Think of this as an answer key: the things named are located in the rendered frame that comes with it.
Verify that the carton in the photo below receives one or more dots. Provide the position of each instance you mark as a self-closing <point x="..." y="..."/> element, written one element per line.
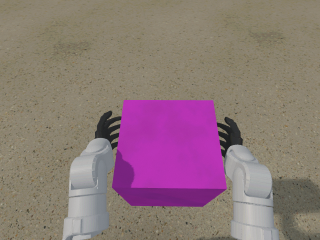
<point x="168" y="154"/>

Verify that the left robot forearm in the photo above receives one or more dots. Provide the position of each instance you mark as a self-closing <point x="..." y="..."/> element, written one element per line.
<point x="87" y="205"/>

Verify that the robot left hand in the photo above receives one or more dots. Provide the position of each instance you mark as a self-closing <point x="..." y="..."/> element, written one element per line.
<point x="104" y="131"/>

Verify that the robot right hand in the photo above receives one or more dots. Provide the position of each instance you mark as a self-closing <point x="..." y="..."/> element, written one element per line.
<point x="233" y="136"/>

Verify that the right robot forearm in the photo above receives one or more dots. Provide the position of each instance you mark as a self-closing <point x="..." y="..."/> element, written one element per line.
<point x="252" y="193"/>

